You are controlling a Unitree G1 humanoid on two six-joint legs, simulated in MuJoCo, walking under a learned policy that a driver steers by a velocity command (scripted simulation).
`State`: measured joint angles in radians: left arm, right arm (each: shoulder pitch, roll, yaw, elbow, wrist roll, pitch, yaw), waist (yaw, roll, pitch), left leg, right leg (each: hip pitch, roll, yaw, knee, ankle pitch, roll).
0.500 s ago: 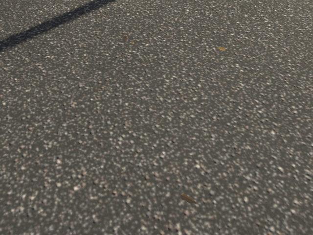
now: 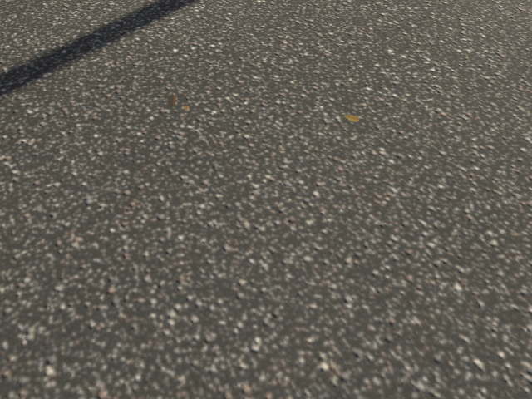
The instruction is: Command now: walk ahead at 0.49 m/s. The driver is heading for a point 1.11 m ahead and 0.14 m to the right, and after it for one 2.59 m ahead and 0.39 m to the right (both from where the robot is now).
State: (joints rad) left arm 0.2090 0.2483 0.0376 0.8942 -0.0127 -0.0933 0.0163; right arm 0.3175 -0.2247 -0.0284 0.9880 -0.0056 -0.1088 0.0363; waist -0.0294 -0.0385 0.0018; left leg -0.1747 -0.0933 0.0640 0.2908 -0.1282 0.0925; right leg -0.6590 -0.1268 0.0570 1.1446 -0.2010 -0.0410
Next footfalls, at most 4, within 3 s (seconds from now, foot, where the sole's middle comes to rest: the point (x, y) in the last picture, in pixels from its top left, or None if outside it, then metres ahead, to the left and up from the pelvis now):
0.30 right None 0.34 -0.17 -0.78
0.86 left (241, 349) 0.65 0.07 -0.78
1.46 right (321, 255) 0.95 -0.17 -0.78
1.96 left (281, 178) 1.28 -0.06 -0.78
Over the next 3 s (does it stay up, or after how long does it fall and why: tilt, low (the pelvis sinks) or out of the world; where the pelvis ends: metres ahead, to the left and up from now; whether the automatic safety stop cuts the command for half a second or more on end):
stays up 1.61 -0.31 -0.02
